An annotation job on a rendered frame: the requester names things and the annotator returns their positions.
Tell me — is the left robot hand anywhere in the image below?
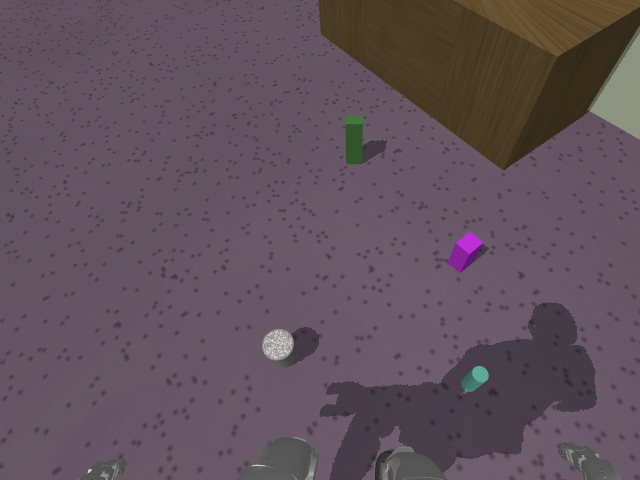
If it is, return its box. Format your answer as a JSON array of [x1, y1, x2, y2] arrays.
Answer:
[[77, 459, 127, 480]]

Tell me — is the right robot foot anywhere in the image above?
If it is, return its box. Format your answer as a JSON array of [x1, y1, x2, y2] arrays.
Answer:
[[375, 451, 392, 480]]

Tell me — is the right robot hand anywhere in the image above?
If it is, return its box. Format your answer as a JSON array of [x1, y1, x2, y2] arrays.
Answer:
[[557, 443, 623, 480]]

